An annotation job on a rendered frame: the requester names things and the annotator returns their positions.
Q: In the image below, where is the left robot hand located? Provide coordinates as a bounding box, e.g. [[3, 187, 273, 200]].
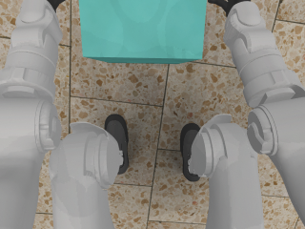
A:
[[47, 0, 66, 13]]

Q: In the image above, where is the left robot upper arm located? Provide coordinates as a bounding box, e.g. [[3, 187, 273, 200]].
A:
[[0, 97, 62, 229]]

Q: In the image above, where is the right robot hand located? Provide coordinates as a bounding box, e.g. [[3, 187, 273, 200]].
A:
[[208, 0, 251, 17]]

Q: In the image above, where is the robot right thigh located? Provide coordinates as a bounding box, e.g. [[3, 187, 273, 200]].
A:
[[195, 123, 265, 229]]

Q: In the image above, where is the right robot upper arm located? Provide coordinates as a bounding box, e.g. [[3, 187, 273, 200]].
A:
[[247, 96, 305, 226]]

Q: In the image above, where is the left robot forearm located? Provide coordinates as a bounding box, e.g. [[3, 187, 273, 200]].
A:
[[0, 0, 63, 103]]

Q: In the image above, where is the right robot foot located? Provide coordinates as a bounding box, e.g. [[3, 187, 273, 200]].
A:
[[180, 123, 200, 182]]

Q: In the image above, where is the right robot forearm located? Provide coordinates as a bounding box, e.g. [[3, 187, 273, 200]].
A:
[[223, 1, 305, 108]]

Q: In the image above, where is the carton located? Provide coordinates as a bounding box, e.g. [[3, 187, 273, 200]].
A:
[[78, 0, 207, 64]]

